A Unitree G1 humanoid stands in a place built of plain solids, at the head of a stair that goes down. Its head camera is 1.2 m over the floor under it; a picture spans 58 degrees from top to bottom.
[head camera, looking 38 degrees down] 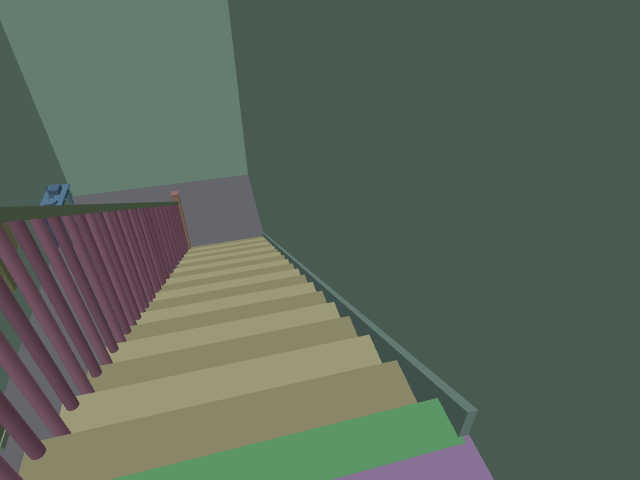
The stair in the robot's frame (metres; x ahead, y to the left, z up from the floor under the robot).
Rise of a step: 0.17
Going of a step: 0.27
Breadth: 1.27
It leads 15 degrees to the left of straight ahead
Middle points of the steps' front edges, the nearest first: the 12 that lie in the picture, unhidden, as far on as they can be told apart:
0.60 0.21 0.00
0.85 0.32 -0.17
1.12 0.39 -0.34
1.38 0.46 -0.51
1.65 0.53 -0.68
1.91 0.60 -0.85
2.18 0.67 -1.02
2.44 0.74 -1.19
2.71 0.81 -1.36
2.97 0.88 -1.53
3.24 0.95 -1.70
3.50 1.02 -1.87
